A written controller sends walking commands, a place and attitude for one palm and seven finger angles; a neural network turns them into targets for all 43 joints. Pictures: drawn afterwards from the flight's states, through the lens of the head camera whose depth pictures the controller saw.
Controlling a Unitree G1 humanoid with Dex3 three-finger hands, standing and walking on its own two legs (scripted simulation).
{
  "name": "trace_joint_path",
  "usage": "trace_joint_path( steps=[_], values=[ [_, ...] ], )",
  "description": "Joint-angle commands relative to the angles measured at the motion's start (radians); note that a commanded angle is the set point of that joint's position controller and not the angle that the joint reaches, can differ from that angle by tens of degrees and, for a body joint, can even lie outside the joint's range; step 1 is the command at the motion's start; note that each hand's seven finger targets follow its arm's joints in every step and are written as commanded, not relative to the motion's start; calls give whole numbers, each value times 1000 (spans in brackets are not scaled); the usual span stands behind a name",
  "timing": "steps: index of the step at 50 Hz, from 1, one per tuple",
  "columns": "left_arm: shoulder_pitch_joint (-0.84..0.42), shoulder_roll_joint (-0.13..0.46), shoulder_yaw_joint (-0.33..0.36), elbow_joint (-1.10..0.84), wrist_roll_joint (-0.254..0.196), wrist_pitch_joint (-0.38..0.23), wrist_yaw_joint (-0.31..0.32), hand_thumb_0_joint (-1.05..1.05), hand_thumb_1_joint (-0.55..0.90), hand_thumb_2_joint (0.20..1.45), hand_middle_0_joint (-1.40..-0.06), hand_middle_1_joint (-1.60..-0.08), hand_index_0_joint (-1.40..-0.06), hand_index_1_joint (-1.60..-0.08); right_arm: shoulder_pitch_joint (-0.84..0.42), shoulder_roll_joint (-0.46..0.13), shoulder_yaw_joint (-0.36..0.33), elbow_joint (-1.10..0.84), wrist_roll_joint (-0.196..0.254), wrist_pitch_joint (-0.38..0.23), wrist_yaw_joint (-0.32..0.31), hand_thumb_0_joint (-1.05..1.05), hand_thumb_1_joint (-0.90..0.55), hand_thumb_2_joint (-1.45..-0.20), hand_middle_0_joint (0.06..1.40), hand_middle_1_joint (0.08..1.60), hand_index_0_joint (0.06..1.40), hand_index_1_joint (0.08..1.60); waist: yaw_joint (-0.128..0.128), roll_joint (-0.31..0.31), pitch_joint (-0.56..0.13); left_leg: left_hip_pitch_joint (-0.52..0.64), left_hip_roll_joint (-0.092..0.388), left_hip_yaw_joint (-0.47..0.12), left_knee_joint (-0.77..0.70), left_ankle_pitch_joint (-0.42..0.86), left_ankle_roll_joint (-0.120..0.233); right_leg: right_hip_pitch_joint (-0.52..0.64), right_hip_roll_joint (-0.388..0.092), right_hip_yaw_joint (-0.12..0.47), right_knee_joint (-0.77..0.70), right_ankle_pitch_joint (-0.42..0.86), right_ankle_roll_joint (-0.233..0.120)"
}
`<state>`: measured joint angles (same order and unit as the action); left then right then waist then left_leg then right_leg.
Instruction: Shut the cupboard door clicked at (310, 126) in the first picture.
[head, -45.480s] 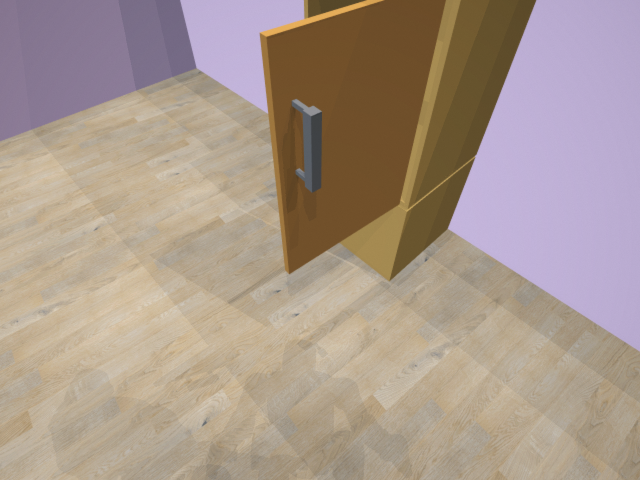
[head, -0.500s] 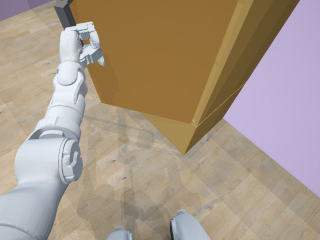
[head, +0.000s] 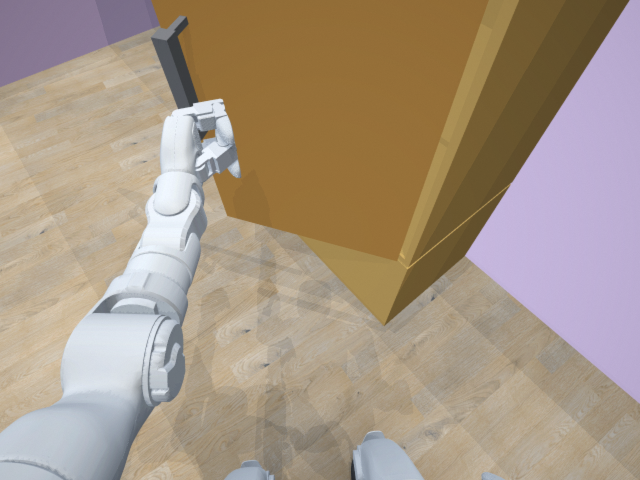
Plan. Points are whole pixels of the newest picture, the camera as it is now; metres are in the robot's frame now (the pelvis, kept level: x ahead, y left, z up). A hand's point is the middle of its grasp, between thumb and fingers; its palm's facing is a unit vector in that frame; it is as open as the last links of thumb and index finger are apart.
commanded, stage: draw the hand back to the body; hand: left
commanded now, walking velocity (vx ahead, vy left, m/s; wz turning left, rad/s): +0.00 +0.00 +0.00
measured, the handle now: (189, 81) +0.66 +0.14 +0.10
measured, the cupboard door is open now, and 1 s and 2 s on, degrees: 33 33 33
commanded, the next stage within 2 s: step back with the hand held close in 1.56 s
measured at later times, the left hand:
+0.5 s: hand (134, 218) +0.37 +0.15 +0.16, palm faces -0.05 -1.00 -0.05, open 3.1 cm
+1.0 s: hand out of the picture +0.25 +0.25 +0.20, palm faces +0.36 -0.87 -0.34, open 4.7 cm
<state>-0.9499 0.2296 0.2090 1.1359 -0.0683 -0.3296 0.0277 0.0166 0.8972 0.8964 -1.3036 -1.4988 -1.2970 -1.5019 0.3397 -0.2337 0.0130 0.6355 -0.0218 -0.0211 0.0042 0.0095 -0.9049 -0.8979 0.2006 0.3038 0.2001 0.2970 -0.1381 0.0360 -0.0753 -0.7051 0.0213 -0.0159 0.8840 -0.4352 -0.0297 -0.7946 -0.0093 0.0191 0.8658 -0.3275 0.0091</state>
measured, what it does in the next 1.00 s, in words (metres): rises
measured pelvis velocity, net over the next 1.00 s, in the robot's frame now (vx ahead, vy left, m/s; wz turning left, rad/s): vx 0.03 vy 0.01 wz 0.01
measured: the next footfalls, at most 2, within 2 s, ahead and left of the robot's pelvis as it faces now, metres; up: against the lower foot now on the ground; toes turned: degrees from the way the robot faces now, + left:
none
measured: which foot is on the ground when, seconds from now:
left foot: down 0.00-1.00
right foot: down 0.00-1.00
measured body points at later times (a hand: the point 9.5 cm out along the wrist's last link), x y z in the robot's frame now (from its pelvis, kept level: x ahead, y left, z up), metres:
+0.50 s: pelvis +0.01 +0.00 +0.03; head +0.01 -0.01 +0.48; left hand +0.36 +0.21 +0.16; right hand +0.16 -0.25 -0.06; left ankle -0.01 +0.14 -0.69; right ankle +0.05 -0.12 -0.69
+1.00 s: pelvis +0.03 +0.01 +0.05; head +0.00 -0.02 +0.50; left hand +0.23 +0.29 +0.22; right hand +0.21 -0.19 -0.04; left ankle -0.01 +0.14 -0.69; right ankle +0.05 -0.12 -0.69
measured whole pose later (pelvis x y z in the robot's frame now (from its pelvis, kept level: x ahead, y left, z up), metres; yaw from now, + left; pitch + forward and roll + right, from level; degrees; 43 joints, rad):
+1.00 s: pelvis +0.03 +0.01 +0.05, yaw +1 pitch -4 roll +0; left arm 0.27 0.31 0.22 -0.23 -0.05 -0.07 0.08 0.02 0.89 0.90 -0.69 -0.83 -0.68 -0.83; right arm 0.20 -0.21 0.05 0.62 0.00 -0.07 -0.09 0.02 -0.90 -0.90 0.20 0.30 0.20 0.30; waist 0.06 0.08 0.01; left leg -0.06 0.01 -0.02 0.43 -0.29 -0.02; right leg -0.15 -0.02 0.00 0.43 -0.21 0.02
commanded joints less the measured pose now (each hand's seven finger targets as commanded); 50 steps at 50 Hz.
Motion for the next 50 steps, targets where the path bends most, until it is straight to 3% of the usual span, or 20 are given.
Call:
trace_joint_path(
  steps=[1, 4, 7, 8, 11, 17, 22, 24, 25, 27, 29, 32, 35, 38, 44, 48, 50],
  values=[
    [-373, 166, 52, -268, -23, -102, -28, 0, 900, 900, -1300, -1500, -1300, -1500, 135, -163, -64, -87, 5, -30, -10, 0, -900, -900, 200, 300, 200, 300, 12, -47, -490, 118, -45, 47, -110, 234, 37, 390, 25, -30, -96, 318, -24],
    [-226, 187, 62, -345, -19, -104, -54, 0, 900, 900, -1300, -1500, -1300, -1500, 123, -158, -65, -111, 11, -28, -9, 0, -900, -900, 200, 300, 200, 300, 49, -68, -513, 118, -42, 59, -127, 271, 38, 460, 24, -27, -99, 372, -23],
    [-83, 204, 72, -436, -33, -60, -76, 0, 900, 900, -1300, -1500, -1300, -1500, 96, -156, -65, -142, 28, -22, -13, 0, -900, -900, 200, 300, 200, 300, 79, -82, -454, 109, -43, 70, -172, 241, 42, 519, 26, -21, -143, 354, -20],
    [-55, 222, 87, -483, -43, -43, -81, 0, 900, 900, -1300, -1500, -1300, -1500, 85, -157, -68, -151, 36, -17, -17, 0, -900, -900, 200, 300, 200, 300, 82, -112, -447, 117, -40, 73, -185, 235, 45, 540, 26, -20, -158, 345, -18],
    [-26, 181, 39, -702, -79, -18, -103, 0, 900, 900, -1300, -1500, -1300, -1500, 39, -146, -67, -183, 49, -27, -33, 0, -900, -900, 200, 300, 200, 300, 89, -52, -434, 204, -38, 77, -215, 265, 48, 564, 31, -26, -186, 357, -20],
    [125, 143, -21, -861, -114, 27, -142, 0, 900, 900, -1300, -1500, -1300, -1500, -44, -132, -53, -172, 64, -67, -60, 0, -900, -900, 200, 300, 200, 300, 92, -28, -274, 285, -31, 64, -276, 201, 49, 526, 33, -39, -253, 243, -16],
    [344, 126, -42, -928, -140, 136, -197, 0, 900, 900, -1217, -1410, -1217, -1410, -115, -133, -36, -196, 80, -84, -69, 0, -900, -900, 200, 300, 200, 300, 128, -3, -197, 321, -32, 54, -321, 186, 43, 542, 19, -52, -280, 201, -23],
    [400, 133, -27, -997, -161, 178, -215, 0, 900, 900, -1163, -1350, -1163, -1350, -142, -131, -31, -213, 82, -93, -73, 0, -900, -900, 200, 300, 200, 300, 142, -29, -195, 340, -35, 48, -330, 193, 44, 566, 17, -55, -289, 208, -21],
    [387, 185, -65, -1154, -53, 149, -117, 0, 900, 900, -1135, -1320, -1135, -1320, -174, -106, -37, -225, 67, -79, -87, 0, -900, -900, 200, 300, 200, 300, 130, -65, -165, 369, -33, 58, -372, 210, 47, 583, -1, -20, -350, 169, -15],
    [518, 165, -48, -1153, -36, 170, -44, 0, 900, 900, -1080, -1260, -1080, -1260, -195, -107, -31, -218, 60, -68, -99, 0, -900, -900, 200, 300, 200, 300, 130, -118, -101, 369, -30, 48, -388, 197, 51, 579, -1, -29, -376, 131, -9],
    [561, 167, -54, -1222, -17, 185, -14, 0, 900, 900, -1025, -1200, -1025, -1200, -215, -100, -22, -215, 58, -60, -104, 0, -900, -900, 200, 300, 200, 300, 138, -81, -86, 412, -24, 48, -414, 214, 51, 607, 0, -37, -393, 147, -13],
    [609, 201, -24, -1327, -2, 194, 18, 0, 900, 900, -943, -1110, -943, -1110, -228, -93, -14, -211, 49, -60, -112, 0, -900, -900, 200, 300, 200, 300, 144, -29, -110, 471, -23, 49, -444, 256, 50, 663, -3, -40, -415, 194, -15],
    [679, 194, -22, -1417, 12, 198, 40, 0, 900, 900, -860, -1020, -860, -1020, -242, -80, -4, -207, 40, -69, -114, 0, -900, -900, 200, 300, 200, 300, 152, 38, -112, 520, -22, 51, -469, 306, 43, 695, 2, -51, -428, 236, -20],
    [763, 197, -13, -1478, 17, 202, 52, 0, 900, 900, -777, -930, -777, -930, -250, -77, 2, -200, 33, -82, -112, 0, -900, -900, 200, 300, 200, 300, 158, 65, -78, 538, -17, 48, -500, 332, 38, 717, 3, -60, -450, 249, -21],
    [969, 217, 55, -1534, 19, 204, 65, 0, 900, 900, -613, -750, -613, -750, -262, -77, 0, -186, 23, -97, -106, 0, -900, -900, 200, 300, 200, 300, 177, -2, -29, 545, -11, 48, -535, 378, 34, 754, 7, -71, -474, 277, -17],
    [1082, 255, 125, -1603, 19, 199, 68, 0, 900, 900, -502, -630, -502, -630, -264, -78, -6, -182, 20, -101, -100, 0, -900, -900, 200, 300, 200, 300, 192, 19, -36, 548, -11, 53, -537, 426, 31, 782, 4, -69, -474, 315, -15],
    [1139, 271, 163, -1615, 17, 195, 72, 0, 900, 900, -447, -570, -447, -570, -265, -76, -11, -177, 19, -106, -100, 0, -900, -900, 200, 300, 200, 300, 198, -8, -25, 544, -11, 57, -537, 423, 33, 781, 5, -69, -479, 313, -11]
  ],
)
